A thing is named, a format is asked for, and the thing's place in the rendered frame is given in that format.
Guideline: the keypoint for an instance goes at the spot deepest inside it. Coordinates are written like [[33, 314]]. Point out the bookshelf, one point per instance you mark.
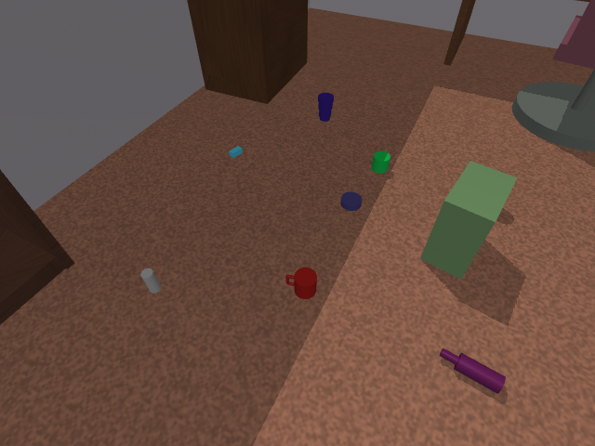
[[30, 256]]

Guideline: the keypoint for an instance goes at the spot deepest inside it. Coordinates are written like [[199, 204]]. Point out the office chair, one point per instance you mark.
[[559, 112]]

